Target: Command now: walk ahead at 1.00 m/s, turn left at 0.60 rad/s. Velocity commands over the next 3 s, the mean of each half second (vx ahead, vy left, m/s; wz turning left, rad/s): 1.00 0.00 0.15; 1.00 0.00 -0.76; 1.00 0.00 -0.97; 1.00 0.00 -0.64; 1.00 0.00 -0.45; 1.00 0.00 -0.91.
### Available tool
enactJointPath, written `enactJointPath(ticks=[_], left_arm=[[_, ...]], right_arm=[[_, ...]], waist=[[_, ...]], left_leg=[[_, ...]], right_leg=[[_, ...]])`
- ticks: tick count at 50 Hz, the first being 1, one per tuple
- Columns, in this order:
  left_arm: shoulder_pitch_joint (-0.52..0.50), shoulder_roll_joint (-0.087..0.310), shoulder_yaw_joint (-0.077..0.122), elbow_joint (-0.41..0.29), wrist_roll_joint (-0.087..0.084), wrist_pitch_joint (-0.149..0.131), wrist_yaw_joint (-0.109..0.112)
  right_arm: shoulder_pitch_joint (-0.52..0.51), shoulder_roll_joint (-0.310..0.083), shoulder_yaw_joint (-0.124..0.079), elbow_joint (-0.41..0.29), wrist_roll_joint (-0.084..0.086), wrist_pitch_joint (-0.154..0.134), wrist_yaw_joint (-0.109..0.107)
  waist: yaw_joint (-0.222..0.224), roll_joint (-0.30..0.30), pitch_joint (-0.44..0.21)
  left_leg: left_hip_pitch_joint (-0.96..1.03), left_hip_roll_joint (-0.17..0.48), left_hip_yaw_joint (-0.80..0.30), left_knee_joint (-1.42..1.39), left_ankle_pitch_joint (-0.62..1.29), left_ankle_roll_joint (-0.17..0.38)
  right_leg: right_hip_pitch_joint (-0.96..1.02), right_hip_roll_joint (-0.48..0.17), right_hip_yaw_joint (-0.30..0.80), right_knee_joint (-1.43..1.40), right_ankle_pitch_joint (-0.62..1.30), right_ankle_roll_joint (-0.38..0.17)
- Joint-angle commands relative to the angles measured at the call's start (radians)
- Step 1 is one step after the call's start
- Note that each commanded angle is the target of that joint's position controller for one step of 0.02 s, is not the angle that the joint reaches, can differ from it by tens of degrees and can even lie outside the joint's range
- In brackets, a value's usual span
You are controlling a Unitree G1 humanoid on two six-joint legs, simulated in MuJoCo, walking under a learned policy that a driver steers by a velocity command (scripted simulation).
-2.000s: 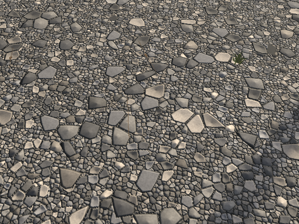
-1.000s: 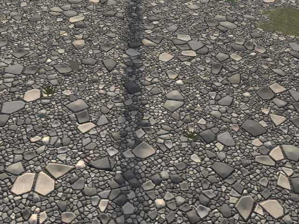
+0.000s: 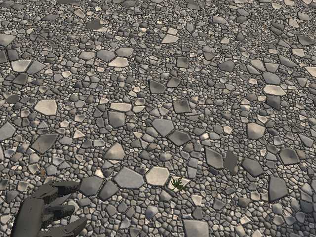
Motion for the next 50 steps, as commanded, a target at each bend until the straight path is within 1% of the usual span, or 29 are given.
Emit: enactJointPath(ticks=[1, 3, 5, 7, 8, 9, 10, 11, 12, 13, 15, 16, 18, 22, 26, 29, 30, 31, 32, 33, 34, 35, 36, 37, 38, 40, 43, 47, 50], left_arm=[[-0.130, 0.041, 0.012, -0.086, -0.020, -0.020, -0.014], [-0.158, 0.076, 0.027, -0.099, -0.036, -0.025, -0.020], [-0.107, 0.113, 0.044, -0.090, -0.045, -0.029, -0.022], [0.141, 0.187, 0.087, -0.044, -0.062, -0.021, -0.004], [0.394, 0.195, 0.089, 0.001, -0.062, -0.007, 0.008], [0.506, 0.264, 0.097, 0.042, -0.030, -0.004, 0.000], [0.568, 0.204, 0.087, 0.084, -0.024, -0.012, -0.025], [0.491, 0.123, 0.071, 0.078, -0.030, -0.005, -0.017], [0.444, 0.108, 0.065, 0.088, -0.018, 0.005, -0.014], [0.421, 0.110, 0.061, 0.101, -0.004, 0.004, -0.019], [0.371, 0.041, 0.035, 0.122, 0.004, -0.004, -0.030], [0.365, 0.027, 0.028, 0.132, -0.008, -0.005, -0.035], [0.385, 0.042, 0.025, 0.155, -0.037, -0.005, -0.033], [0.442, 0.095, 0.038, 0.173, -0.045, -0.004, -0.001], [0.539, 0.120, 0.042, 0.213, -0.067, 0.014, 0.012], [0.578, 0.129, 0.042, 0.245, -0.055, 0.044, 0.018], [0.557, 0.160, 0.047, 0.245, -0.038, 0.057, 0.015], [0.489, 0.157, 0.043, 0.211, -0.017, 0.063, 0.014], [0.600, -0.003, 0.003, 0.177, -0.015, 0.045, 0.014], [0.637, -0.041, -0.023, 0.153, -0.075, 0.033, 0.012], [0.508, 0.057, 0.008, 0.143, -0.106, 0.035, 0.025], [0.399, 0.085, 0.015, 0.119, -0.096, 0.038, 0.028], [0.335, 0.078, 0.018, 0.103, -0.070, 0.042, 0.024], [0.327, 0.058, 0.023, 0.093, -0.059, 0.056, 0.015], [0.333, 0.027, 0.023, 0.092, -0.063, 0.078, 0.007], [0.333, -0.020, 0.012, 0.068, -0.072, 0.115, -0.003], [0.283, 0.010, 0.012, 0.034, -0.053, 0.119, -0.017], [0.153, 0.055, 0.017, 0.013, -0.046, 0.105, -0.053], [0.188, 0.138, 0.051, 0.006, -0.063, 0.109, -0.059]], right_arm=[[-0.007, -0.153, -0.043, -0.029, 0.005, -0.019, -0.008], [0.019, -0.145, -0.043, 0.004, 0.010, -0.015, -0.014], [0.019, -0.170, -0.055, 0.023, 0.000, 0.001, -0.022], [-0.030, -0.210, -0.062, 0.019, -0.037, 0.016, -0.012], [-0.105, -0.188, -0.049, -0.013, -0.058, 0.018, -0.005], [0.107, -0.026, -0.009, -0.008, -0.036, 0.003, 0.002], [0.123, -0.047, 0.013, -0.001, 0.026, -0.009, 0.003], [-0.046, -0.136, -0.005, -0.028, 0.042, -0.014, 0.001], [-0.198, -0.153, -0.003, -0.063, 0.021, -0.025, 0.003], [-0.268, -0.127, 0.001, -0.088, 0.003, -0.037, 0.007], [-0.248, -0.092, 0.001, -0.086, 0.005, -0.034, 0.017], [-0.227, -0.077, 0.005, -0.079, 0.009, -0.027, 0.017], [-0.271, -0.055, 0.016, -0.106, -0.012, -0.029, 0.017], [-0.479, -0.056, 0.032, -0.183, -0.039, -0.066, 0.036], [-0.596, -0.080, 0.018, -0.218, -0.018, -0.088, 0.054], [-0.520, -0.153, -0.021, -0.212, -0.006, -0.090, 0.040], [-0.393, -0.191, -0.044, -0.196, 0.001, -0.086, 0.029], [-0.156, -0.220, -0.060, -0.154, 0.002, -0.075, 0.012], [0.021, -0.315, -0.084, -0.116, -0.030, -0.062, 0.003], [0.031, -0.289, -0.073, -0.102, -0.023, -0.061, 0.023], [-0.019, -0.193, -0.058, -0.093, -0.018, -0.054, 0.015], [-0.065, -0.152, -0.047, -0.075, -0.017, -0.048, 0.007], [-0.106, -0.128, -0.041, -0.057, -0.034, -0.045, 0.006], [-0.152, -0.098, -0.035, -0.044, -0.053, -0.048, 0.005], [-0.198, -0.064, -0.029, -0.029, -0.056, -0.050, 0.006], [-0.269, -0.063, -0.033, -0.013, -0.030, -0.055, 0.010], [-0.339, -0.125, -0.049, -0.017, -0.030, -0.066, 0.001], [-0.276, -0.225, -0.071, -0.001, -0.023, -0.066, -0.005], [-0.238, -0.322, -0.094, -0.004, -0.008, -0.034, 0.000]], waist=[[-0.032, 0.105, 0.031], [-0.036, 0.127, 0.043], [0.003, 0.163, 0.028], [0.156, 0.190, -0.141], [0.291, 0.183, -0.300], [0.185, -0.225, -0.499], [0.211, -0.406, -0.528], [0.240, -0.231, -0.317], [0.243, -0.021, -0.182], [0.210, 0.061, -0.099], [0.124, 0.006, -0.058], [0.104, -0.008, -0.047], [0.083, -0.002, 0.022], [0.138, 0.021, 0.090], [0.173, -0.006, 0.071], [0.107, -0.076, -0.022], [0.019, -0.107, -0.116], [-0.111, -0.125, -0.254], [-0.072, 0.156, -0.500], [-0.041, 0.432, -0.653], [-0.060, 0.345, -0.433], [-0.057, 0.231, -0.269], [-0.024, 0.112, -0.171], [0.027, 0.124, -0.120], [0.066, 0.124, -0.077], [0.121, 0.153, -0.005], [0.164, 0.101, 0.053], [0.118, -0.006, 0.071], [0.173, 0.082, -0.005]], left_leg=[[-0.290, 0.183, -0.134, -0.183, 0.118, 0.094], [-0.127, 0.230, -0.164, -0.141, 0.183, 0.082], [0.018, 0.288, -0.172, -0.069, 0.465, 0.073], [0.095, 0.276, -0.131, 0.197, 0.937, 0.033], [-0.108, 0.252, -0.116, 0.491, 0.872, 0.010], [-0.473, 0.080, -0.059, 0.927, 0.141, -0.059], [-0.664, 0.055, -0.051, 1.066, -0.165, -0.069], [-0.755, 0.128, -0.008, 1.080, -0.100, -0.051], [-0.736, 0.159, 0.029, 1.031, -0.049, -0.044], [-0.721, 0.180, 0.035, 0.979, -0.031, -0.040], [-0.651, 0.241, 0.032, 0.873, 0.012, -0.036], [-0.649, 0.256, 0.044, 0.842, 0.017, -0.039], [-0.698, 0.287, 0.069, 0.741, 0.024, -0.067], [-0.612, 0.248, 0.126, 0.376, 0.353, -0.140], [-0.380, 0.174, 0.128, 0.143, 0.523, -0.152], [-0.272, 0.129, 0.144, 0.102, 0.348, -0.119], [-0.114, 0.121, 0.162, 0.118, 0.271, -0.097], [0.211, 0.222, 0.096, 0.202, 0.215, -0.067], [0.635, 0.505, -0.316, 0.193, -0.096, 0.052], [0.688, 0.617, -0.716, -0.035, -0.440, 0.111], [0.555, 0.560, -0.603, -0.097, -0.463, 0.063], [0.407, 0.535, -0.424, -0.089, -0.282, 0.036], [0.233, 0.506, -0.291, -0.106, -0.096, 0.032], [0.098, 0.478, -0.193, -0.127, 0.010, 0.033], [0.007, 0.446, -0.097, -0.159, 0.046, 0.016], [-0.116, 0.472, 0.022, -0.223, 0.114, 0.019], [-0.190, 0.431, 0.221, -0.282, 0.228, -0.003], [-0.107, 0.371, 0.402, -0.313, 0.334, -0.046], [0.091, 0.394, 0.440, -0.099, 1.058, -0.069]], right_leg=[[0.291, 0.074, -0.119, -0.158, 0.191, 0.005], [0.224, 0.063, -0.095, -0.231, 0.150, -0.019], [0.213, 0.071, -0.105, -0.242, 0.043, -0.050], [0.447, 0.107, -0.162, -0.209, -0.067, -0.105], [0.807, 0.019, -0.086, -0.104, -0.154, -0.139], [1.219, -0.210, 0.388, -0.147, -0.514, -0.308], [1.267, -0.289, 0.795, -0.417, -0.895, -0.336], [1.131, -0.268, 0.694, -0.458, -0.897, -0.293], [0.954, -0.218, 0.526, -0.463, -0.698, -0.266], [0.818, -0.181, 0.429, -0.471, -0.561, -0.270], [0.683, -0.115, 0.287, -0.508, -0.440, -0.266], [0.650, -0.104, 0.253, -0.529, -0.415, -0.271], [0.569, -0.100, 0.237, -0.569, -0.350, -0.300], [0.446, -0.040, 0.103, -0.641, -0.174, -0.287], [0.477, -0.065, 0.103, -0.644, -0.147, -0.257], [0.657, -0.085, 0.106, -0.424, 0.260, -0.208], [0.637, -0.061, 0.081, -0.235, 0.414, -0.179], [0.431, -0.026, 0.076, 0.052, 0.329, -0.143], [0.093, 0.091, 0.009, 0.474, -0.169, -0.103], [-0.051, 0.099, 0.045, 0.687, -0.549, -0.104], [-0.163, 0.044, 0.012, 0.748, -0.493, -0.109], [-0.203, 0.006, -0.027, 0.739, -0.432, -0.110], [-0.158, -0.032, -0.043, 0.699, -0.396, -0.111], [-0.091, -0.066, -0.034, 0.654, -0.375, -0.111], [-0.047, -0.089, -0.031, 0.638, -0.383, -0.114], [-0.047, -0.131, -0.033, 0.598, -0.406, -0.097], [-0.043, -0.134, -0.049, 0.455, -0.191, -0.080], [0.103, -0.059, -0.193, 0.145, 0.059, -0.128], [0.228, 0.071, -0.316, 0.095, -0.075, -0.179]])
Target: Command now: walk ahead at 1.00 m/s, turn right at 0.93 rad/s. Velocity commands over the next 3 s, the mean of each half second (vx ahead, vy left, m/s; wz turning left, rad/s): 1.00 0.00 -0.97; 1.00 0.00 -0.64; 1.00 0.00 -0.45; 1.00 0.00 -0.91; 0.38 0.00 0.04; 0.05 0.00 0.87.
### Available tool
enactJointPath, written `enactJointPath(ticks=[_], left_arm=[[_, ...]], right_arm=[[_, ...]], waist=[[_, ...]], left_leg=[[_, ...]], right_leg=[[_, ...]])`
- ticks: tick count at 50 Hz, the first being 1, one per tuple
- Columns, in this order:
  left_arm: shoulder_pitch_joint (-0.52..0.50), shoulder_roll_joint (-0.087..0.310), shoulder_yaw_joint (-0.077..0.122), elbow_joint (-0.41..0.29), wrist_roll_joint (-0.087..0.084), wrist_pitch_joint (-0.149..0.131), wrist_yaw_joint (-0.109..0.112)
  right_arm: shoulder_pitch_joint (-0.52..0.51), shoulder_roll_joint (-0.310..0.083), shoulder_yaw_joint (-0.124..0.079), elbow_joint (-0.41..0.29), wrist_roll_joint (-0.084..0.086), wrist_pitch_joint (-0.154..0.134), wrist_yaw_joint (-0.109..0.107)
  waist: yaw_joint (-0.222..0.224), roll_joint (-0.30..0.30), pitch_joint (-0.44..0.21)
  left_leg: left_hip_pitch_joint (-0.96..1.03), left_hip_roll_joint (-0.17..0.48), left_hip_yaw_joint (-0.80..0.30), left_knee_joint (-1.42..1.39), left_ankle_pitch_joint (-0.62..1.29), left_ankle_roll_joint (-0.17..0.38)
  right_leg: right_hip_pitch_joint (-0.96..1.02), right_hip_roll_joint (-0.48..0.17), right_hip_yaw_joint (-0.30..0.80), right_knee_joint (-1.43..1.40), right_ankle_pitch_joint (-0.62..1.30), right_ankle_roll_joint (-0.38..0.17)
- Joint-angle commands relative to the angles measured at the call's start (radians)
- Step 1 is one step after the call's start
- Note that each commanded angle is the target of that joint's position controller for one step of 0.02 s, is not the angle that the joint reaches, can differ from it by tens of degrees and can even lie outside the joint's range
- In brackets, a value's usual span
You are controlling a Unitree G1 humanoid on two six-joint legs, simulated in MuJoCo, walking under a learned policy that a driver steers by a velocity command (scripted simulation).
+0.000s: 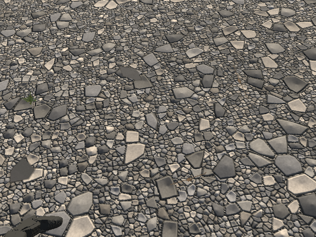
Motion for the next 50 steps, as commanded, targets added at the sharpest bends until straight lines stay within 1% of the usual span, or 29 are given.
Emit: enactJointPath(ticks=[1, 2, 3, 4, 5, 6, 7, 8, 9, 11, 15, 17, 21, 23, 24, 25, 26, 27, 28, 29, 30, 31, 34, 39, 42, 44, 47, 49, 50], left_arm=[[0.205, 0.127, 0.050, -0.008, -0.019, 0.008, -0.006], [0.404, 0.190, 0.085, 0.042, -0.017, 0.018, 0.000], [0.576, 0.246, 0.115, 0.103, -0.025, 0.031, 0.019], [0.485, 0.306, 0.105, 0.099, -0.025, 0.028, 0.021], [0.405, 0.272, 0.080, 0.010, 0.012, -0.010, 0.013], [0.400, 0.184, 0.071, -0.005, 0.014, -0.034, 0.010], [0.375, 0.172, 0.064, 0.011, 0.023, -0.056, 0.005], [0.317, 0.167, 0.061, 0.007, 0.026, -0.073, 0.003], [0.253, 0.159, 0.059, -0.005, 0.038, -0.079, 0.011], [0.220, 0.119, 0.043, -0.009, 0.029, -0.076, 0.027], [0.257, 0.097, 0.037, 0.023, 0.003, -0.064, 0.070], [0.284, 0.119, 0.048, 0.042, -0.001, -0.053, 0.077], [0.320, 0.095, 0.055, 0.078, -0.019, -0.048, 0.086], [0.306, 0.096, 0.061, 0.082, -0.007, -0.036, 0.085], [0.275, 0.086, 0.054, 0.068, 0.016, -0.031, 0.074], [0.258, 0.002, 0.021, 0.036, 0.051, -0.030, 0.062], [0.464, -0.112, -0.013, -0.014, -0.026, -0.042, 0.056], [0.424, -0.016, -0.013, 0.011, -0.061, -0.036, 0.068], [0.295, 0.064, 0.004, 0.005, -0.034, -0.029, 0.068], [0.226, 0.080, 0.011, -0.002, -0.007, -0.025, 0.067], [0.162, 0.073, 0.015, -0.022, 0.013, -0.027, 0.061], [0.163, 0.056, 0.017, -0.031, 0.004, -0.021, 0.052], [0.147, -0.004, 0.003, -0.049, -0.015, 0.001, 0.044], [0.043, -0.007, -0.010, -0.065, -0.003, -0.017, 0.032], [-0.109, -0.016, -0.020, -0.099, 0.006, -0.043, 0.005], [-0.191, -0.027, -0.027, -0.133, 0.001, -0.061, -0.017], [-0.181, 0.028, 0.003, -0.156, 0.002, -0.064, -0.022], [0.164, 0.127, 0.057, -0.080, -0.001, -0.042, 0.002], [0.406, 0.172, 0.082, -0.003, -0.004, -0.026, 0.021]], right_arm=[[-0.171, -0.246, -0.049, -0.128, 0.015, 0.010, -0.001], [-0.190, -0.247, -0.048, -0.140, 0.016, 0.020, -0.002], [-0.200, -0.183, -0.027, -0.136, 0.013, 0.012, -0.002], [-0.102, 0.033, 0.037, -0.176, -0.025, -0.024, 0.012], [-0.054, 0.006, 0.056, -0.256, 0.012, -0.071, 0.020], [-0.228, -0.126, 0.031, -0.267, 0.040, -0.093, 0.020], [-0.301, -0.112, 0.031, -0.284, 0.044, -0.094, 0.011], [-0.280, -0.080, 0.041, -0.271, 0.017, -0.089, 0.002], [-0.242, -0.079, 0.037, -0.255, -0.003, -0.077, 0.001], [-0.226, -0.077, 0.029, -0.244, -0.011, -0.049, 0.002], [-0.446, 0.004, 0.055, -0.319, -0.032, -0.040, 0.008], [-0.504, 0.027, 0.058, -0.348, -0.020, -0.045, 0.020], [-0.503, -0.052, 0.020, -0.364, 0.028, -0.053, 0.019], [-0.373, -0.104, -0.013, -0.340, 0.038, -0.058, 0.013], [-0.181, -0.133, -0.037, -0.305, 0.045, -0.055, 0.004], [0.068, -0.164, -0.041, -0.271, 0.035, -0.042, -0.010], [0.085, -0.250, -0.044, -0.249, -0.025, -0.041, 0.010], [-0.002, -0.160, -0.031, -0.273, -0.019, -0.036, 0.019], [-0.063, -0.079, -0.015, -0.284, -0.007, -0.027, 0.010], [-0.077, -0.070, -0.011, -0.262, -0.014, -0.017, 0.006], [-0.082, -0.069, -0.011, -0.235, -0.022, -0.013, 0.005], [-0.099, -0.052, -0.004, -0.214, -0.029, -0.019, 0.002], [-0.090, 0.003, 0.011, -0.153, 0.000, -0.032, 0.013], [-0.044, -0.058, 0.004, -0.105, -0.018, -0.038, 0.016], [0.057, -0.067, 0.014, -0.060, -0.006, -0.033, 0.012], [0.108, -0.094, 0.018, -0.025, 0.007, -0.021, 0.008], [0.132, -0.159, 0.018, -0.001, 0.001, 0.000, -0.007], [0.081, -0.197, 0.017, 0.008, -0.005, 0.022, -0.021], [0.042, -0.180, 0.025, -0.017, -0.012, 0.023, -0.032]], waist=[[0.227, 0.094, -0.048], [0.328, 0.103, -0.145], [0.397, -0.007, -0.181], [0.211, -0.427, -0.122], [0.145, -0.411, -0.372], [0.213, -0.164, -0.246], [0.173, 0.007, -0.118], [0.116, 0.077, -0.088], [0.072, 0.073, -0.068], [0.041, 0.049, -0.019], [0.120, 0.034, 0.070], [0.164, -0.001, 0.047], [0.163, -0.081, 0.023], [0.083, -0.114, -0.044], [-0.028, -0.117, -0.163], [-0.122, -0.042, -0.361], [0.039, 0.494, -0.491], [0.017, 0.459, -0.378], [-0.018, 0.290, -0.228], [-0.010, 0.109, -0.155], [0.002, 0.046, -0.092], [0.035, 0.068, -0.058], [0.068, 0.092, -0.006], [0.079, 0.016, 0.102], [0.021, -0.027, 0.138], [0.012, -0.001, 0.158], [0.085, 0.148, 0.056], [0.295, 0.225, -0.141], [0.401, 0.180, -0.244]], left_leg=[[-0.190, 0.243, -0.024, 0.244, 1.387, 0.155], [-0.289, 0.244, -0.043, 0.511, 1.445, 0.155], [-0.524, 0.159, -0.058, 0.902, 0.992, 0.106], [-0.882, -0.063, -0.152, 1.357, -0.141, 0.062], [-1.085, -0.096, -0.404, 1.447, -0.152, 0.094], [-1.105, -0.035, -0.438, 1.337, -0.015, 0.139], [-1.085, -0.009, -0.424, 1.221, 0.054, 0.149], [-1.011, 0.027, -0.444, 1.142, 0.090, 0.138], [-0.928, 0.050, -0.466, 1.078, 0.118, 0.121], [-0.863, 0.069, -0.460, 0.943, 0.126, 0.088], [-0.767, 0.025, -0.368, 0.532, 0.398, 0.017], [-0.633, -0.020, -0.333, 0.381, 0.562, 0.005], [-0.590, -0.011, -0.415, 0.259, 0.548, 0.005], [-0.487, -0.013, -0.396, 0.273, 0.426, 0.033], [-0.290, 0.008, -0.379, 0.305, 0.370, 0.056], [0.075, 0.153, -0.523, 0.411, 0.151, 0.087], [0.303, 0.404, -1.192, 0.096, -0.339, 0.250], [0.207, 0.416, -1.301, 0.014, -0.599, 0.254], [0.066, 0.368, -1.096, 0.016, -0.455, 0.226], [-0.061, 0.329, -0.917, 0.032, -0.219, 0.206], [-0.168, 0.288, -0.785, 0.034, -0.050, 0.199], [-0.245, 0.265, -0.689, 0.021, 0.049, 0.191], [-0.324, 0.243, -0.542, -0.030, 0.141, 0.211], [-0.357, 0.244, -0.358, -0.134, 0.312, 0.249], [-0.307, 0.223, -0.243, -0.189, 0.444, 0.225], [-0.233, 0.241, -0.193, -0.195, 0.596, 0.218], [-0.112, 0.274, -0.140, -0.022, 1.342, 0.211], [-0.163, 0.285, -0.132, 0.363, 1.598, 0.191], [-0.425, 0.239, -0.138, 0.685, 1.337, 0.164]], right_leg=[[0.415, 0.139, -0.123, 0.002, -0.123, -0.060], [0.681, 0.176, -0.114, -0.003, -0.182, -0.095], [0.973, 0.164, -0.004, -0.067, -0.151, -0.139], [1.072, 0.064, 0.352, -0.162, -0.150, -0.252], [1.191, -0.142, 0.956, -0.487, -0.677, -0.413], [1.071, -0.146, 1.003, -0.621, -0.806, -0.322], [0.907, -0.129, 0.954, -0.636, -0.767, -0.277], [0.776, -0.110, 0.895, -0.600, -0.649, -0.274], [0.652, -0.064, 0.807, -0.565, -0.541, -0.271], [0.528, 0.001, 0.657, -0.596, -0.441, -0.260], [0.355, 0.111, 0.447, -0.604, -0.249, -0.207], [0.298, 0.127, 0.423, -0.597, -0.289, -0.157], [0.482, 0.086, 0.520, -0.497, -0.338, -0.108], [0.580, 0.067, 0.531, -0.351, -0.100, -0.079], [0.565, 0.106, 0.485, -0.132, 0.046, -0.040], [0.370, 0.141, 0.421, 0.221, -0.094, -0.011], [0.037, 0.247, 0.325, 0.578, -0.619, 0.028], [-0.094, 0.130, 0.273, 0.685, -0.491, 0.032], [-0.114, 0.103, 0.220, 0.690, -0.409, 0.038], [-0.067, 0.065, 0.199, 0.652, -0.365, 0.038], [-0.033, 0.030, 0.197, 0.590, -0.343, 0.032], [0.012, -0.007, 0.211, 0.545, -0.320, 0.026], [-0.006, -0.043, 0.200, 0.495, -0.332, 0.016], [-0.096, 0.007, 0.216, 0.267, -0.090, 0.032], [-0.042, 0.048, 0.108, 0.047, 0.027, 0.009], [0.003, 0.068, 0.052, -0.092, 0.026, -0.009], [0.204, 0.181, -0.056, -0.148, -0.114, -0.050], [0.607, 0.206, -0.032, -0.202, -0.127, -0.110], [0.986, 0.132, 0.099, -0.216, -0.126, -0.124]])
Over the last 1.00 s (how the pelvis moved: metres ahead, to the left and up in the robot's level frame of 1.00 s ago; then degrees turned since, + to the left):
0.90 -0.06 -0.03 -22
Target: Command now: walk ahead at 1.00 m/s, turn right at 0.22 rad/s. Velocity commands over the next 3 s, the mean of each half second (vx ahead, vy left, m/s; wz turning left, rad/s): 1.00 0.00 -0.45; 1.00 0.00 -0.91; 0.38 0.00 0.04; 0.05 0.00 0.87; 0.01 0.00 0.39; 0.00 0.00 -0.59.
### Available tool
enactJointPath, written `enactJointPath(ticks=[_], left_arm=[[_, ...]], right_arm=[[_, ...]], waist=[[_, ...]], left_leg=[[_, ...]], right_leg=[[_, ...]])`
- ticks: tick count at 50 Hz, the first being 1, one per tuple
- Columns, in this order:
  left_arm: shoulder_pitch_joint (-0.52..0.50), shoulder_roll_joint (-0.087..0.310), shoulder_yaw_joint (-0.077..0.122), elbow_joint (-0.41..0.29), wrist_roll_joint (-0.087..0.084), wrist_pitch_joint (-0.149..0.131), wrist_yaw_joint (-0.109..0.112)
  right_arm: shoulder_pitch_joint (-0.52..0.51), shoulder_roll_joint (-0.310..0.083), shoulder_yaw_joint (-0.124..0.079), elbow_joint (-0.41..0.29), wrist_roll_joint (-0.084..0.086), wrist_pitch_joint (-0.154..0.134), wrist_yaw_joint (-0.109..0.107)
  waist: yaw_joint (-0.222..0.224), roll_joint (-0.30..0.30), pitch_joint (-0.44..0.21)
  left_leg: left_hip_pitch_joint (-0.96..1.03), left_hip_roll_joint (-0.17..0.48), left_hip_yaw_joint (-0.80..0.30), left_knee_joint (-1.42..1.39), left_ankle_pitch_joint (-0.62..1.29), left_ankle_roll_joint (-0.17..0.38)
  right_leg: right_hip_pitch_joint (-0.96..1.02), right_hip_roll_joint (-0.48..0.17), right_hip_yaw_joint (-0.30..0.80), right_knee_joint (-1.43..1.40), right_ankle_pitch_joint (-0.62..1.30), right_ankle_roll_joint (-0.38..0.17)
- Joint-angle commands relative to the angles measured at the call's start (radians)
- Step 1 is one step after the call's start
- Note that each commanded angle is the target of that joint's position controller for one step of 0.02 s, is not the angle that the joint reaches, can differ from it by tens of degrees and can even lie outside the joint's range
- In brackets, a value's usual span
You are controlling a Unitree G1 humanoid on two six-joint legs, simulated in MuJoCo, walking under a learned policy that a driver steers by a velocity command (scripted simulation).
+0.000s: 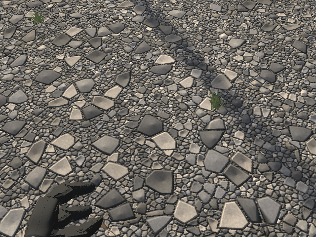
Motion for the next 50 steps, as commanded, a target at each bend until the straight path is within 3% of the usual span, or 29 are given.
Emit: enactJointPath(ticks=[1, 2, 3, 5, 7, 9, 13, 18, 20, 22, 23, 24, 25, 26, 27, 29, 31, 33, 35, 39, 41, 43, 44, 45, 46, 47, 48, 49, 50], left_arm=[[0.496, 0.349, 0.129, 0.089, 0.015, 0.008, 0.039], [0.558, 0.258, 0.114, 0.098, 0.025, -0.009, 0.038], [0.515, 0.198, 0.096, 0.124, 0.032, -0.022, 0.036], [0.387, 0.155, 0.081, 0.141, 0.041, -0.042, 0.029], [0.317, 0.065, 0.055, 0.144, 0.061, -0.050, 0.022], [0.326, 0.067, 0.054, 0.165, 0.025, -0.053, 0.027], [0.385, 0.124, 0.068, 0.183, 0.022, -0.058, 0.068], [0.510, 0.181, 0.091, 0.231, -0.012, -0.048, 0.080], [0.542, 0.167, 0.089, 0.254, -0.004, -0.022, 0.087], [0.489, 0.217, 0.094, 0.244, 0.038, 0.007, 0.083], [0.461, 0.153, 0.072, 0.206, 0.068, 0.005, 0.083], [0.698, -0.048, 0.017, 0.172, 0.004, -0.021, 0.069], [0.600, 0.065, 0.028, 0.187, -0.039, -0.019, 0.076], [0.440, 0.132, 0.048, 0.158, -0.044, -0.015, 0.083], [0.339, 0.144, 0.050, 0.139, -0.020, -0.014, 0.087], [0.298, 0.113, 0.057, 0.111, -0.006, 0.001, 0.069], [0.311, 0.054, 0.051, 0.093, -0.029, 0.038, 0.062], [0.260, 0.033, 0.042, 0.066, -0.016, 0.058, 0.058], [0.228, 0.046, 0.039, 0.044, -0.005, 0.054, 0.046], [0.109, 0.095, 0.047, 0.026, 0.001, 0.041, 0.013], [0.104, 0.137, 0.066, 0.016, -0.002, 0.038, 0.006], [0.259, 0.216, 0.104, 0.042, -0.022, 0.048, 0.008], [0.460, 0.279, 0.139, 0.097, -0.020, 0.057, 0.012], [0.659, 0.334, 0.171, 0.171, -0.024, 0.070, 0.030], [0.585, 0.388, 0.165, 0.176, -0.025, 0.072, 0.033], [0.492, 0.365, 0.137, 0.089, 0.011, 0.032, 0.025], [0.485, 0.273, 0.126, 0.070, 0.012, 0.005, 0.021], [0.465, 0.261, 0.119, 0.086, 0.021, -0.019, 0.017], [0.394, 0.248, 0.113, 0.079, 0.025, -0.036, 0.012]], right_arm=[[0.015, -0.057, 0.001, -0.144, -0.017, -0.028, -0.004], [-0.031, -0.134, -0.005, -0.142, 0.035, -0.073, 0.002], [-0.199, -0.171, -0.024, -0.194, 0.075, -0.088, 0.001], [-0.300, -0.115, -0.011, -0.220, 0.050, -0.098, -0.001], [-0.232, -0.098, -0.015, -0.195, 0.036, -0.064, 0.014], [-0.262, -0.081, -0.010, -0.213, 0.014, -0.044, 0.018], [-0.522, -0.077, 0.009, -0.307, -0.020, -0.070, 0.034], [-0.664, -0.123, -0.010, -0.367, 0.012, -0.087, 0.048], [-0.633, -0.169, -0.034, -0.373, 0.017, -0.087, 0.043], [-0.343, -0.236, -0.076, -0.331, 0.039, -0.073, 0.021], [-0.086, -0.276, -0.087, -0.290, 0.026, -0.058, 0.001], [-0.072, -0.370, -0.105, -0.252, -0.003, -0.058, 0.028], [-0.085, -0.243, -0.086, -0.270, -0.003, -0.056, 0.031], [-0.150, -0.176, -0.073, -0.261, 0.004, -0.051, 0.021], [-0.188, -0.159, -0.069, -0.245, -0.008, -0.045, 0.018], [-0.251, -0.116, -0.062, -0.212, -0.039, -0.048, 0.015], [-0.310, -0.084, -0.057, -0.186, -0.017, -0.052, 0.019], [-0.358, -0.091, -0.061, -0.175, 0.004, -0.054, 0.020], [-0.397, -0.144, -0.075, -0.182, -0.002, -0.057, 0.013], [-0.350, -0.229, -0.095, -0.176, 0.003, -0.052, 0.005], [-0.320, -0.288, -0.106, -0.175, 0.009, -0.038, 0.006], [-0.326, -0.339, -0.119, -0.187, 0.017, -0.007, 0.005], [-0.356, -0.347, -0.122, -0.204, 0.019, 0.003, 0.001], [-0.380, -0.290, -0.104, -0.208, 0.017, -0.004, -0.002], [-0.328, -0.085, -0.044, -0.243, -0.015, -0.039, 0.008], [-0.243, -0.090, -0.022, -0.329, 0.022, -0.091, 0.020], [-0.400, -0.212, -0.043, -0.338, 0.045, -0.119, 0.021], [-0.464, -0.201, -0.044, -0.356, 0.054, -0.126, 0.017], [-0.465, -0.181, -0.038, -0.336, 0.024, -0.122, 0.005]], waist=[[0.181, -0.205, -0.361], [0.244, -0.168, -0.543], [0.246, -0.112, -0.321], [0.148, 0.033, -0.092], [0.054, -0.020, -0.048], [0.024, -0.018, 0.020], [0.085, 0.002, 0.135], [0.126, -0.017, 0.102], [0.092, -0.057, 0.047], [-0.094, -0.147, -0.161], [-0.188, -0.102, -0.363], [-0.004, 0.461, -0.615], [-0.069, 0.397, -0.553], [-0.092, 0.280, -0.340], [-0.083, 0.088, -0.216], [0.000, 0.074, -0.106], [0.059, 0.106, -0.045], [0.081, 0.081, 0.051], [0.106, 0.063, 0.085], [0.070, -0.028, 0.109], [0.095, 0.019, 0.071], [0.209, 0.112, -0.034], [0.310, 0.122, -0.135], [0.390, 0.013, -0.185], [0.230, -0.385, -0.102], [0.125, -0.410, -0.357], [0.192, -0.174, -0.258], [0.151, -0.041, -0.124], [0.097, 0.077, -0.067]], left_leg=[[-0.902, -0.034, -0.118, 0.988, 0.082, 0.095], [-0.979, -0.084, -0.340, 1.120, -0.009, 0.130], [-1.070, -0.036, -0.333, 1.126, 0.049, 0.139], [-1.029, 0.036, -0.313, 0.986, 0.155, 0.141], [-0.936, 0.081, -0.316, 0.928, 0.217, 0.129], [-0.956, 0.107, -0.296, 0.835, 0.205, 0.093], [-0.936, 0.059, -0.233, 0.447, 0.547, 0.016], [-0.717, -0.032, -0.256, 0.148, 0.748, 0.020], [-0.694, -0.065, -0.241, 0.126, 0.604, 0.037], [-0.366, -0.064, -0.205, 0.218, 0.442, 0.073], [0.024, 0.116, -0.382, 0.352, 0.268, 0.102], [0.347, 0.388, -1.018, 0.097, -0.207, 0.290], [0.294, 0.352, -1.113, -0.051, -0.402, 0.250], [0.158, 0.320, -0.894, -0.051, -0.247, 0.205], [-0.005, 0.278, -0.725, -0.046, -0.007, 0.182], [-0.258, 0.232, -0.512, -0.063, 0.263, 0.194], [-0.367, 0.240, -0.413, -0.132, 0.250, 0.209], [-0.446, 0.245, -0.288, -0.182, 0.350, 0.202], [-0.488, 0.212, -0.159, -0.226, 0.401, 0.186], [-0.406, 0.150, 0.037, -0.266, 0.542, 0.143], [-0.300, 0.158, 0.075, -0.172, 0.999, 0.125], [-0.223, 0.178, 0.085, 0.108, 1.461, 0.121], [-0.315, 0.179, 0.065, 0.365, 1.517, 0.122], [-0.556, 0.102, 0.049, 0.747, 1.088, 0.075], [-0.888, -0.126, -0.024, 1.198, -0.070, 0.034], [-1.128, -0.162, -0.294, 1.321, -0.116, 0.062], [-1.150, -0.097, -0.341, 1.216, 0.013, 0.106], [-1.143, -0.077, -0.330, 1.109, 0.076, 0.116], [-1.057, -0.039, -0.341, 1.021, 0.114, 0.105]], right_leg=[[1.180, -0.286, 0.606, -0.054, -0.333, -0.159], [1.196, -0.360, 0.937, -0.253, -0.603, -0.213], [1.046, -0.328, 0.813, -0.320, -0.517, -0.169], [0.691, -0.258, 0.570, -0.366, -0.286, -0.140], [0.508, -0.209, 0.447, -0.412, -0.212, -0.130], [0.398, -0.191, 0.410, -0.468, -0.199, -0.140], [0.240, -0.112, 0.273, -0.523, -0.050, -0.120], [0.367, -0.160, 0.314, -0.507, -0.061, -0.061], [0.537, -0.178, 0.328, -0.376, 0.207, -0.028], [0.512, -0.144, 0.300, 0.005, 0.516, 0.030], [0.267, -0.101, 0.288, 0.359, 0.346, 0.054], [-0.057, 0.030, 0.246, 0.770, -0.424, 0.099], [-0.157, -0.032, 0.250, 0.856, -0.374, 0.093], [-0.240, -0.070, 0.196, 0.869, -0.317, 0.093], [-0.223, -0.111, 0.172, 0.832, -0.280, 0.091], [-0.112, -0.186, 0.180, 0.740, -0.251, 0.085], [-0.100, -0.230, 0.172, 0.705, -0.286, 0.084], [-0.154, -0.256, 0.159, 0.645, -0.261, 0.095], [-0.143, -0.254, 0.138, 0.523, -0.106, 0.102], [-0.032, -0.181, 0.005, 0.244, 0.144, 0.064], [0.069, -0.096, -0.080, 0.189, 0.121, 0.033], [0.245, -0.008, -0.138, 0.214, -0.037, -0.002], [0.510, 0.026, -0.129, 0.199, -0.086, -0.035], [0.837, 0.012, -0.018, 0.118, -0.042, -0.081], [0.910, -0.071, 0.297, 0.023, -0.039, -0.172], [1.051, -0.277, 0.922, -0.270, -0.561, -0.356], [0.950, -0.287, 0.981, -0.400, -0.671, -0.272], [0.793, -0.276, 0.935, -0.423, -0.606, -0.237], [0.646, -0.247, 0.846, -0.394, -0.391, -0.209]])
Over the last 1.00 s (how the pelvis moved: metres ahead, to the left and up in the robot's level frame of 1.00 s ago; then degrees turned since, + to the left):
0.79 -0.27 -0.01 -48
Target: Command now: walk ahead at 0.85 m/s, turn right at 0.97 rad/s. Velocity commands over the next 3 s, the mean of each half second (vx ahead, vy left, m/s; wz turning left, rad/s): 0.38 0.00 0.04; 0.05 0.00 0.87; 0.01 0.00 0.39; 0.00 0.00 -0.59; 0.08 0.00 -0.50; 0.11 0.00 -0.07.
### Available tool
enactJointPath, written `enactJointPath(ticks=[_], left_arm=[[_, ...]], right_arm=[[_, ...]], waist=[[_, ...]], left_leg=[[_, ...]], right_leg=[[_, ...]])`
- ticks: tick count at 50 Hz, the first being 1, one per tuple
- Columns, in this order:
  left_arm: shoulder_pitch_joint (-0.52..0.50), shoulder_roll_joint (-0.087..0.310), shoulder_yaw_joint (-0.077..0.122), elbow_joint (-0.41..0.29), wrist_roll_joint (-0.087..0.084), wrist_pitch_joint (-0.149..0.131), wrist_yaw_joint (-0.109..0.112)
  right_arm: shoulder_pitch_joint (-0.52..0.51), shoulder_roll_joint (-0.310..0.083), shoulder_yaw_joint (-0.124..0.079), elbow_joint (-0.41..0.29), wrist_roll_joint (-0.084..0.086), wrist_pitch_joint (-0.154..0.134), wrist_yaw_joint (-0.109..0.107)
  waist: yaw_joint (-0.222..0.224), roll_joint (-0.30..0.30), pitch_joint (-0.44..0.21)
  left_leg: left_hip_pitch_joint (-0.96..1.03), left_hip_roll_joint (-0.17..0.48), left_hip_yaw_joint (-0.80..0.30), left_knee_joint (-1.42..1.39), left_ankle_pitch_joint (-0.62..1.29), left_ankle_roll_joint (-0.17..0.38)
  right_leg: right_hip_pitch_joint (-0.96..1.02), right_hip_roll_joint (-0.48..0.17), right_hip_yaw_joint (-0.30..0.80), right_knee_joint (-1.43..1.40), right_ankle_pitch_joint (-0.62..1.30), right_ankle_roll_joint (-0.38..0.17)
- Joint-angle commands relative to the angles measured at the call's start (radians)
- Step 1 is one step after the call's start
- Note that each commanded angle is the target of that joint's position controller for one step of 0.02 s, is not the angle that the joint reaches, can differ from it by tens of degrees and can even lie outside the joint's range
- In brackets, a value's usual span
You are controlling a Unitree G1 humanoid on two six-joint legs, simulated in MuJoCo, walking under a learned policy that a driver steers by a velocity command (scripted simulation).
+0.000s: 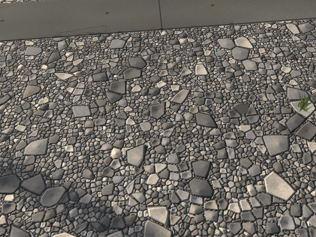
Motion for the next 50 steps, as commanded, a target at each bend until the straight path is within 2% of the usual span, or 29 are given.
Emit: enactJointPath(ticks=[1, 3, 4, 5, 7, 8, 10, 12, 14, 15, 16, 17, 18, 19, 20, 21, 24, 27, 31, 34, 38, 39, 40, 41, 42, 43, 44, 46, 50], left_arm=[[0.021, 0.168, 0.043, -0.080, 0.026, -0.061, 0.002], [-0.039, 0.110, 0.022, -0.085, 0.012, -0.053, 0.024], [-0.040, 0.113, 0.020, -0.073, 0.011, -0.048, 0.043], [-0.033, 0.090, 0.013, -0.059, 0.007, -0.043, 0.062], [0.019, 0.053, 0.000, -0.019, 0.013, -0.025, 0.090], [0.084, 0.055, 0.000, 0.005, 0.014, -0.023, 0.095], [0.134, 0.075, 0.000, 0.044, 0.021, -0.018, 0.098], [0.131, 0.067, -0.003, 0.068, 0.034, -0.017, 0.099], [0.085, 0.088, 0.006, 0.056, 0.048, -0.012, 0.105], [0.025, 0.103, 0.011, 0.035, 0.049, -0.005, 0.111], [-0.051, 0.101, 0.009, 0.006, 0.056, 0.003, 0.112], [0.059, 0.002, -0.010, -0.022, 0.087, 0.005, 0.102], [0.257, -0.008, -0.028, -0.030, 0.049, 0.003, 0.077], [0.202, 0.090, -0.018, -0.021, 0.030, 0.007, 0.065], [0.030, 0.127, -0.006, -0.058, 0.032, 0.015, 0.065], [-0.054, 0.109, -0.007, -0.084, 0.045, 0.023, 0.072], [-0.047, 0.058, -0.015, -0.091, 0.052, 0.033, 0.080], [-0.089, 0.021, -0.022, -0.081, 0.053, 0.021, 0.095], [-0.157, 0.042, -0.012, -0.075, 0.035, 0.026, 0.094], [-0.220, 0.042, -0.009, -0.078, 0.026, 0.010, 0.086], [-0.228, 0.073, 0.010, -0.066, 0.016, -0.023, 0.070], [-0.201, 0.084, 0.017, -0.053, 0.013, -0.028, 0.068], [-0.189, 0.103, 0.024, -0.046, 0.015, -0.028, 0.069], [-0.202, 0.140, 0.029, -0.064, 0.031, -0.015, 0.076], [-0.207, 0.168, 0.033, -0.061, 0.074, -0.001, 0.074], [-0.225, 0.113, 0.028, -0.078, 0.070, -0.001, 0.076], [-0.257, 0.072, 0.016, -0.089, 0.055, 0.005, 0.083], [-0.278, 0.059, 0.006, -0.099, 0.035, 0.021, 0.097], [-0.220, 0.065, 0.000, -0.086, 0.054, 0.039, 0.110]], right_arm=[[-0.041, -0.151, -0.030, -0.133, -0.026, -0.047, -0.011], [-0.013, -0.153, -0.040, -0.107, -0.043, -0.010, -0.005], [-0.021, -0.133, -0.031, -0.115, -0.046, 0.004, -0.001], [-0.063, -0.105, -0.020, -0.126, -0.053, 0.008, 0.002], [-0.136, -0.019, 0.007, -0.127, -0.061, -0.003, 0.022], [-0.169, -0.010, 0.010, -0.127, -0.058, -0.010, 0.034], [-0.217, -0.024, 0.003, -0.137, -0.041, -0.010, 0.051], [-0.226, -0.059, -0.011, -0.146, -0.028, -0.007, 0.062], [-0.100, -0.130, -0.045, -0.118, -0.026, -0.005, 0.069], [0.042, -0.160, -0.063, -0.083, -0.026, -0.005, 0.072], [0.211, -0.174, -0.073, -0.043, -0.028, -0.002, 0.069], [0.215, -0.214, -0.070, -0.054, -0.041, -0.001, 0.064], [0.116, -0.249, -0.071, -0.121, -0.072, 0.006, 0.057], [0.032, -0.210, -0.080, -0.176, -0.047, 0.031, 0.044], [0.005, -0.151, -0.064, -0.192, -0.032, 0.057, 0.028], [-0.002, -0.144, -0.055, -0.192, -0.028, 0.074, 0.016], [-0.024, -0.151, -0.062, -0.195, -0.027, 0.091, 0.004], [0.031, -0.185, -0.080, -0.179, -0.016, 0.113, -0.013], [0.020, -0.207, -0.096, -0.193, 0.006, 0.161, -0.043], [0.036, -0.194, -0.100, -0.195, -0.001, 0.181, -0.051], [0.038, -0.186, -0.108, -0.210, -0.003, 0.188, -0.049], [0.023, -0.179, -0.106, -0.218, 0.002, 0.188, -0.046], [0.046, -0.145, -0.094, -0.217, 0.007, 0.187, -0.042], [0.127, -0.090, -0.077, -0.203, -0.001, 0.188, -0.038], [0.125, -0.140, -0.089, -0.242, 0.009, 0.181, -0.029], [0.120, -0.239, -0.114, -0.220, -0.001, 0.174, -0.024], [0.120, -0.258, -0.123, -0.199, 0.001, 0.180, -0.023], [0.154, -0.210, -0.111, -0.176, -0.007, 0.200, -0.028], [0.078, -0.165, -0.088, -0.222, 0.008, 0.195, -0.025]], waist=[[-0.051, 0.043, -0.100], [-0.088, 0.071, -0.081], [-0.089, 0.014, -0.065], [-0.059, 0.015, -0.039], [0.003, 0.001, -0.064], [0.055, -0.001, -0.091], [0.090, -0.045, -0.097], [0.081, -0.064, -0.087], [0.010, -0.082, -0.141], [-0.070, -0.094, -0.187], [-0.169, -0.068, -0.240], [-0.069, 0.225, -0.318], [0.024, 0.300, -0.479], [-0.027, 0.141, -0.508], [-0.062, -0.013, -0.368], [-0.042, -0.123, -0.262], [0.016, -0.029, -0.165], [-0.004, 0.010, -0.228], [-0.024, 0.077, -0.241], [-0.053, 0.136, -0.202], [-0.054, 0.183, -0.191], [-0.033, 0.177, -0.191], [-0.036, 0.108, -0.221], [-0.077, -0.054, -0.278], [-0.096, -0.278, -0.249], [-0.076, -0.208, -0.210], [-0.073, -0.148, -0.175], [-0.066, -0.108, -0.133], [-0.012, -0.145, -0.115]], left_leg=[[-0.459, 0.032, -0.109, -0.069, 0.055, 0.007], [-0.359, 0.073, -0.071, -0.202, 0.061, -0.034], [-0.324, 0.081, -0.020, -0.288, 0.083, -0.057], [-0.304, 0.073, 0.035, -0.383, 0.158, -0.076], [-0.196, 0.021, 0.109, -0.634, 0.492, -0.070], [-0.167, -0.001, 0.121, -0.724, 0.679, -0.058], [-0.161, -0.020, 0.115, -0.830, 0.795, -0.033], [-0.181, -0.033, 0.094, -0.866, 0.762, -0.002], [-0.129, -0.091, 0.106, -0.845, 0.636, 0.019], [-0.041, -0.112, 0.125, -0.845, 0.594, 0.026], [0.108, -0.066, 0.073, -0.884, 0.662, 0.046], [0.338, 0.122, -0.219, -0.817, 1.041, 0.151], [0.574, 0.342, -0.774, -0.935, 0.871, 0.373], [0.524, 0.330, -0.813, -1.011, 0.419, 0.367], [0.343, 0.253, -0.697, -1.047, 0.196, 0.307], [0.171, 0.210, -0.643, -1.091, 0.101, 0.271], [-0.055, 0.065, -0.480, -1.116, 0.207, 0.213], [-0.044, 0.044, -0.433, -1.059, 0.497, 0.201], [-0.050, 0.009, -0.459, -1.060, 0.241, 0.136], [-0.046, -0.015, -0.497, -1.063, 0.113, 0.125], [0.009, -0.016, -0.586, -1.008, 0.172, 0.110], [-0.002, -0.032, -0.589, -0.974, 0.157, 0.093], [-0.057, -0.081, -0.541, -0.877, -0.017, 0.061], [-0.167, -0.160, -0.394, -0.667, -0.216, 0.022], [-0.326, -0.219, -0.219, -0.464, -0.264, -0.021], [-0.370, -0.135, -0.193, -0.327, -0.175, -0.063], [-0.382, -0.109, -0.169, -0.274, -0.097, -0.080], [-0.421, -0.082, -0.120, -0.131, -0.007, -0.107], [-0.498, 0.012, 0.001, -0.133, 0.068, -0.150]], right_leg=[[0.388, -0.283, 0.754, -0.501, 0.065, -0.195], [0.280, -0.225, 0.515, -0.506, 0.418, -0.143], [0.200, -0.230, 0.437, -0.494, 0.617, -0.142], [0.143, -0.183, 0.334, -0.479, 0.776, -0.118], [0.088, -0.075, 0.169, -0.466, 0.694, -0.039], [0.125, -0.083, 0.164, -0.471, 0.612, -0.012], [0.199, -0.129, 0.173, -0.481, 0.508, 0.013], [0.275, -0.167, 0.162, -0.425, 0.494, 0.035], [0.365, -0.186, 0.148, -0.275, 0.710, 0.066], [0.375, -0.179, 0.129, -0.118, 0.841, 0.091], [0.297, -0.145, 0.103, 0.170, 0.779, 0.130], [0.044, 0.005, 0.062, 0.578, -0.150, 0.197], [-0.214, 0.087, 0.202, 0.831, -0.388, 0.255], [-0.244, 0.004, 0.280, 0.862, -0.264, 0.224], [-0.256, -0.018, 0.251, 0.785, -0.187, 0.201], [-0.257, -0.031, 0.236, 0.712, -0.151, 0.192], [-0.139, -0.063, 0.231, 0.407, -0.124, 0.195], [-0.084, -0.034, 0.208, 0.193, -0.107, 0.235], [-0.053, -0.020, 0.237, 0.052, 0.030, 0.252], [-0.010, -0.008, 0.247, -0.066, 0.049, 0.248], [0.117, -0.013, 0.262, -0.293, 0.058, 0.223], [0.187, -0.038, 0.255, -0.393, 0.127, 0.209], [0.311, -0.131, 0.289, -0.480, 0.206, 0.169], [0.449, -0.332, 0.439, -0.450, 0.290, 0.075], [0.407, -0.463, 0.613, -0.475, 0.351, -0.053], [0.368, -0.468, 0.590, -0.482, 0.302, -0.071], [0.341, -0.405, 0.478, -0.467, 0.230, -0.036], [0.310, -0.339, 0.356, -0.466, 0.193, -0.005], [0.363, -0.318, 0.206, -0.495, 0.282, -0.042]])
Over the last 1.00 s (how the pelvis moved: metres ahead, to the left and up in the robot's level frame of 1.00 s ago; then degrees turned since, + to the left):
0.88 -0.18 0.00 -41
